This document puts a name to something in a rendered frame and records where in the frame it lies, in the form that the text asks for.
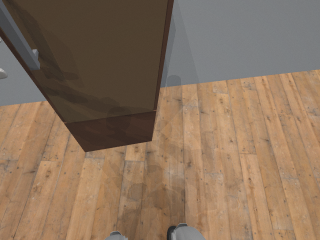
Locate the cupboard door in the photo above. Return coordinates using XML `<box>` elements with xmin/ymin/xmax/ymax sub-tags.
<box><xmin>0</xmin><ymin>0</ymin><xmax>168</xmax><ymax>123</ymax></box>

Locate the right robot shin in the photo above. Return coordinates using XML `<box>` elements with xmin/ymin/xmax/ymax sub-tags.
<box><xmin>174</xmin><ymin>223</ymin><xmax>188</xmax><ymax>230</ymax></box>

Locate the handle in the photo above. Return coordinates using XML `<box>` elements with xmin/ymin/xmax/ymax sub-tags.
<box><xmin>0</xmin><ymin>0</ymin><xmax>40</xmax><ymax>71</ymax></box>

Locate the right robot thigh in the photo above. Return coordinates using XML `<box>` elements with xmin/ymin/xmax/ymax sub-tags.
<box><xmin>171</xmin><ymin>226</ymin><xmax>206</xmax><ymax>240</ymax></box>

